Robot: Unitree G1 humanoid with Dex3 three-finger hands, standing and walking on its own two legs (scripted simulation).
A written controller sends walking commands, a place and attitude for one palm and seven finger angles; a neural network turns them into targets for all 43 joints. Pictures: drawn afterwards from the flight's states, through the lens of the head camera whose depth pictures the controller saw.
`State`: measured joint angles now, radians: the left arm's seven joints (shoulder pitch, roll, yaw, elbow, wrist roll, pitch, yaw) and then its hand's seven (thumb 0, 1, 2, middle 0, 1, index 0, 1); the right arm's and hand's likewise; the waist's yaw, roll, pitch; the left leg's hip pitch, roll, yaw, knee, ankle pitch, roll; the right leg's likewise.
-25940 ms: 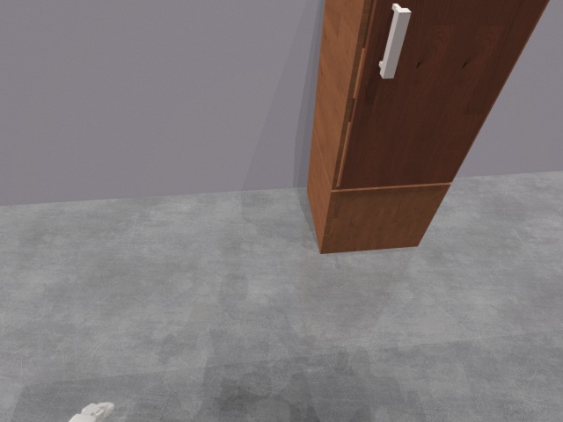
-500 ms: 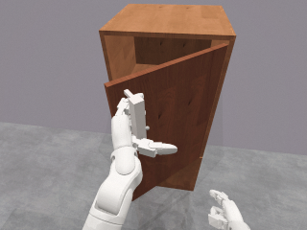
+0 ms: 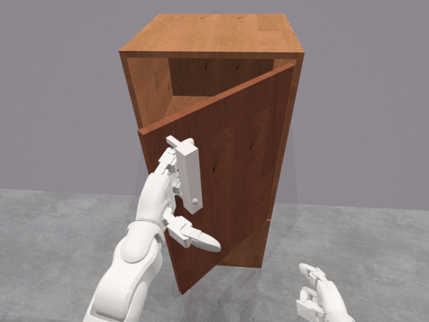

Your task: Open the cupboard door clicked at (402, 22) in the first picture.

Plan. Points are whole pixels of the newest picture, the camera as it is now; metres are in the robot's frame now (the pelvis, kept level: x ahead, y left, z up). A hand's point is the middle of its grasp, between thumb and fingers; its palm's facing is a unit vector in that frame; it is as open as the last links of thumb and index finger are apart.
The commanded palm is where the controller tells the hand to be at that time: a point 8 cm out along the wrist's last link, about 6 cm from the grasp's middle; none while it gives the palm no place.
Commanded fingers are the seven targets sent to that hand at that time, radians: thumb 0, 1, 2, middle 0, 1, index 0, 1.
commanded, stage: slide the hand sideways off the handle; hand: left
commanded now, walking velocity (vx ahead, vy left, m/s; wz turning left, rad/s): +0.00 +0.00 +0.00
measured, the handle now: (182, 174) +0.32 +0.09 +0.16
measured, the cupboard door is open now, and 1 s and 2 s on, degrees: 47 46 46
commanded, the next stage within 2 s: draw the hand back to the body in 0.70 s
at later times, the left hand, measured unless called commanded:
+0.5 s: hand (163, 226) +0.22 +0.10 +0.15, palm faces -0.05 -1.00 -0.05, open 16.1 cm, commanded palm +0.18 +0.17 +0.16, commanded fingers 0.00 -0.50 0.30 -0.15 -0.30 -0.15 -0.30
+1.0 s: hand (126, 239) +0.19 +0.15 +0.15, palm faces -0.01 -1.00 -0.08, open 16.3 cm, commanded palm +0.16 +0.20 +0.16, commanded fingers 0.00 -0.50 0.30 -0.15 -0.30 -0.15 -0.30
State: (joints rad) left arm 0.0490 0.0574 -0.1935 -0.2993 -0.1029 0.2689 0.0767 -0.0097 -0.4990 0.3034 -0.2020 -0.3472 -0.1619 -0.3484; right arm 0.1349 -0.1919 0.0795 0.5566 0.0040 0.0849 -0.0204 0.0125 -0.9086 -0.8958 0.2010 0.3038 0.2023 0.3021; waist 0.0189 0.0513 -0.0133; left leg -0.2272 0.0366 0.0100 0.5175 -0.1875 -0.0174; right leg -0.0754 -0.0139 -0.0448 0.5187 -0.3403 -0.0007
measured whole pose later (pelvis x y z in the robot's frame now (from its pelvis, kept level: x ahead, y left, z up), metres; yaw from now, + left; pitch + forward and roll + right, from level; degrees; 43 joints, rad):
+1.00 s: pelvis +0.03 -0.02 -0.01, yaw +1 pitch -3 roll +0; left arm 0.50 0.25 0.18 -0.53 -0.31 0.10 -0.25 -0.01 -0.50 0.30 -0.16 -0.30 -0.15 -0.30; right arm 0.22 -0.24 0.05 0.56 0.05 -0.20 -0.09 0.01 -0.91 -0.90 0.20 0.30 0.20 0.30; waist 0.06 0.07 -0.05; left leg -0.29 0.05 -0.03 0.60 -0.26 -0.04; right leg -0.12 0.01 -0.08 0.58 -0.41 -0.02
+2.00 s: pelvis +0.04 +0.01 +0.01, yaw -1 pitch -4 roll +0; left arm 0.46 0.34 0.31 -0.38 -0.06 -0.08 0.12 0.01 0.60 0.77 -0.20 -0.30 -0.19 -0.30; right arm 0.18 -0.22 0.02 0.64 0.00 -0.08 -0.09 0.01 -0.91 -0.90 0.20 0.30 0.20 0.30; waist 0.07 0.05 0.04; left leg -0.15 0.03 0.04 0.43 -0.20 -0.01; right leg 0.01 -0.03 -0.02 0.37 -0.31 0.02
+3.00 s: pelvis -0.03 +0.03 +0.00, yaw -1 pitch -1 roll -2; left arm 0.56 0.44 0.41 -0.54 -0.06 -0.14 0.13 0.02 0.89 0.90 -0.21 -0.30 -0.21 -0.30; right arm 0.17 -0.22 0.00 0.51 0.02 0.02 -0.09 0.01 -0.91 -0.90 0.20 0.30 0.20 0.30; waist 0.01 0.03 0.07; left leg -0.38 0.04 0.04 0.53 -0.13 0.03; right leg -0.22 -0.01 -0.01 0.50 -0.26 0.04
